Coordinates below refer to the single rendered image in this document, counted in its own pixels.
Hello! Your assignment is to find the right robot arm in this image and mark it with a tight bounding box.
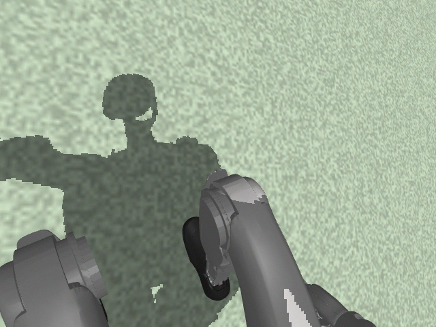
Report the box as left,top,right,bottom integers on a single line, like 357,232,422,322
334,311,377,327

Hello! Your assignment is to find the right robot hand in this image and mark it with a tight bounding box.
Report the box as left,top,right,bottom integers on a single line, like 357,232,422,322
303,279,348,327

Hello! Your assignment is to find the right robot foot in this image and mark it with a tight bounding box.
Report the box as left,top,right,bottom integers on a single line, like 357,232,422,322
183,217,230,300

